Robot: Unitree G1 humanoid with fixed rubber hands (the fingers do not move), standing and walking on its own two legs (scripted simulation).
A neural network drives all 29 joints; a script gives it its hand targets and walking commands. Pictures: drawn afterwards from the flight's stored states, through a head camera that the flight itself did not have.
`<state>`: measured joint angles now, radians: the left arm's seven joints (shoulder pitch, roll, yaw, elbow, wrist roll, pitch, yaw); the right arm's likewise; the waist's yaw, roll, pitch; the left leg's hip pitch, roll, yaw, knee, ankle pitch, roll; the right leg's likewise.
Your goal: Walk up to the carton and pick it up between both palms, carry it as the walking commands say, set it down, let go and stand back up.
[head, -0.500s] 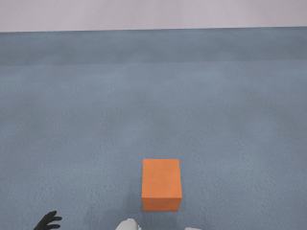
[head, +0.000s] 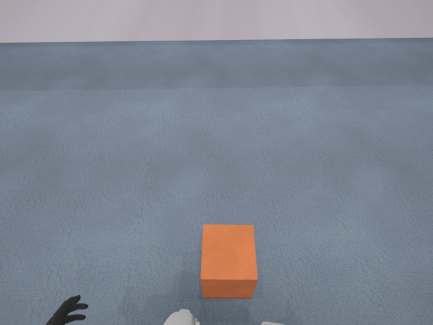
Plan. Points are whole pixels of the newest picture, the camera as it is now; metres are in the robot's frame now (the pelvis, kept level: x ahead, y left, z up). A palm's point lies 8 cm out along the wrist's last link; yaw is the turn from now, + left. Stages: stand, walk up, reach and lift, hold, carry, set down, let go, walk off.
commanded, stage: walk up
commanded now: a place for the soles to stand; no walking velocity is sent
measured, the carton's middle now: (227, 262) +0.46 +0.00 -0.60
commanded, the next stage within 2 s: none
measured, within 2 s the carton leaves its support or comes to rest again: neither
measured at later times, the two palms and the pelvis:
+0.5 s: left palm out of the picture +0.11 +0.33 -0.09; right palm out of the picture +0.07 -0.35 -0.07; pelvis +0.00 +0.00 +0.00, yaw +0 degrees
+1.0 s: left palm out of the picture +0.11 +0.32 -0.08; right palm out of the picture +0.07 -0.36 -0.08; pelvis -0.01 -0.01 +0.00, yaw +1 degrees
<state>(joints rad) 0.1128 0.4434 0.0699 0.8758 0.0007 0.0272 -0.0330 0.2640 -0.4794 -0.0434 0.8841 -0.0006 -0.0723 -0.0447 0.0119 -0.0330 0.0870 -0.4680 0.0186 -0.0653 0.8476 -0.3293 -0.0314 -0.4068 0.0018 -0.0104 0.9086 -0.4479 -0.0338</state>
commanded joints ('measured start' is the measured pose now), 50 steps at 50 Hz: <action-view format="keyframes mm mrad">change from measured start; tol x32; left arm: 1 -2 171 54 -52 12 -9 7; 50 -64 275 76 -74 26 -24 7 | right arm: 1 -49 -264 -49 -68 -32 -12 -13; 50 -8 -200 -47 -53 -11 3 -11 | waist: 1 22 138 -89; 50 9 -122 -36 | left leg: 1 0 209 -460 -349 59 268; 6 -134 -63 59 42 -111 88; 14 131 241 -520 -328 211 307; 23 70 -24 83 -30 -115 83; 28 144 255 -567 -365 126 314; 38 89 -19 87 -71 -93 82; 43 89 240 -547 -353 151 306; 50 -65 -32 69 145 -201 75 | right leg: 1 49 -30 66 -90 -97 -14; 7 48 -337 405 -511 -127 -209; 14 -18 -28 77 -4 -123 -2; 20 88 -304 397 -513 -174 -184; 28 -51 -28 97 37 -178 -6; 35 9 -358 452 -563 -244 -211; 42 -63 -25 90 35 -145 1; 50 29 -358 427 -525 -83 -221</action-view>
